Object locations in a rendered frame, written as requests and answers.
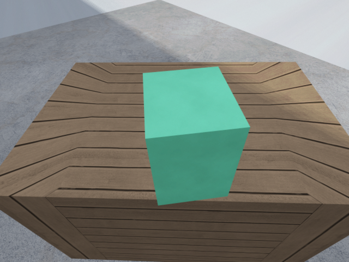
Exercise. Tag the carton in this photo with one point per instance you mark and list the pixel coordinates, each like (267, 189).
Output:
(195, 133)

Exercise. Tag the pedestal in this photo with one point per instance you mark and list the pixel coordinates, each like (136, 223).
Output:
(80, 176)

